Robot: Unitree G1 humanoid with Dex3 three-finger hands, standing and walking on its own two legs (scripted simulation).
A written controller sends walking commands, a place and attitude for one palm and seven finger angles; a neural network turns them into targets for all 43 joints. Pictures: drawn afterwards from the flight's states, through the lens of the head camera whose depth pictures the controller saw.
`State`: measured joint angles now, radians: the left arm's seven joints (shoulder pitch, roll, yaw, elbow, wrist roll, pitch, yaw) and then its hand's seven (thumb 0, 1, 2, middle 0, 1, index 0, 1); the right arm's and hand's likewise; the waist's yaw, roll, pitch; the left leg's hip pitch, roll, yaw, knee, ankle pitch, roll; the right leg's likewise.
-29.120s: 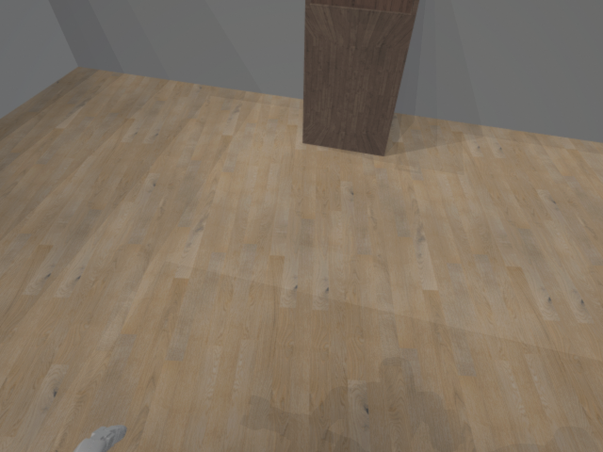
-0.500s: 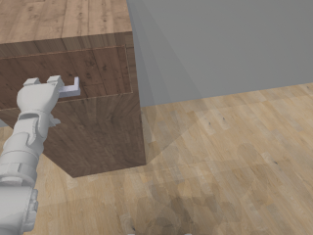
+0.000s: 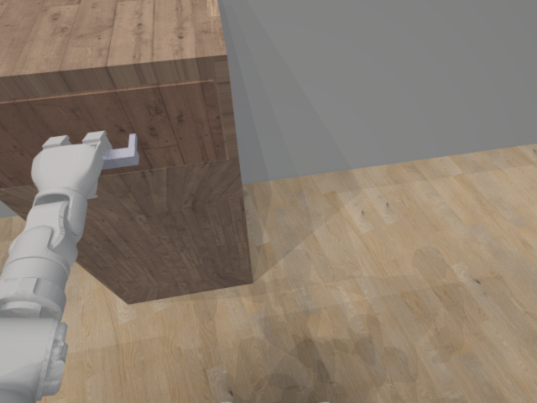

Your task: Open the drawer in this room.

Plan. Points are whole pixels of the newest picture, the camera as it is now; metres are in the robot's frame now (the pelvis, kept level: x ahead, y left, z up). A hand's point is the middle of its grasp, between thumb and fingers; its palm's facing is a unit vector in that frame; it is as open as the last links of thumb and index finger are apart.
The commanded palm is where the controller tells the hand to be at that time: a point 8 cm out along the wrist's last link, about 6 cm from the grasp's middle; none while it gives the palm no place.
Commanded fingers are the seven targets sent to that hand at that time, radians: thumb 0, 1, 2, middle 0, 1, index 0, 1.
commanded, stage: pull the drawer open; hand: left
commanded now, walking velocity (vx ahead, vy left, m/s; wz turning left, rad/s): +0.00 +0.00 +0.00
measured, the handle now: (95, 152) +0.49 +0.30 +0.07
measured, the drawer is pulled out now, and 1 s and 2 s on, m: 0.00 0.11 0.24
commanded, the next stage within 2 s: none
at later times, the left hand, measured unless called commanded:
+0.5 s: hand (83, 218) +0.38 +0.29 +0.04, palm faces +0.01 -0.02 -1.00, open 5.8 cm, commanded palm +0.34 +0.29 +0.10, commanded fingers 0.00 0.90 0.90 -0.40 -1.35 -0.40 -1.35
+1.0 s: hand (78, 249) +0.32 +0.28 +0.05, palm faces -0.01 -0.03 -1.00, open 5.8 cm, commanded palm +0.28 +0.28 +0.10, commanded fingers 0.00 0.90 0.90 -0.40 -1.35 -0.40 -1.35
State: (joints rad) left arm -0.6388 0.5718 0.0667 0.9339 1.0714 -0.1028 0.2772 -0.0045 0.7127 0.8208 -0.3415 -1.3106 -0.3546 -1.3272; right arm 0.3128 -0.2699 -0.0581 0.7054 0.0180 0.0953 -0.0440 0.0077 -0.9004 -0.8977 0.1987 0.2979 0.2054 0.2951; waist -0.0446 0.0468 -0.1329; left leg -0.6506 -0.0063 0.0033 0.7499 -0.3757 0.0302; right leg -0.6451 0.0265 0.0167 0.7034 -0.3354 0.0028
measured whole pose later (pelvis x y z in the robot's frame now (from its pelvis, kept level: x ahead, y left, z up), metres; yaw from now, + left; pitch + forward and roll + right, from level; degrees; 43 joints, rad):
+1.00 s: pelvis +0.01 -0.01 +0.01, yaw +0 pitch +9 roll +0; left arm -0.10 0.47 0.04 0.37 1.00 0.00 0.24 0.01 0.73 0.81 -0.30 -1.33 -0.36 -1.33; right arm 0.19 -0.25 -0.04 0.66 0.02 0.07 -0.07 0.01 -0.90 -0.90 0.20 0.30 0.21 0.30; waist 0.03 0.06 -0.11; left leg -0.44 -0.01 0.01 0.64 -0.36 0.02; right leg -0.46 0.03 0.02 0.64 -0.34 -0.01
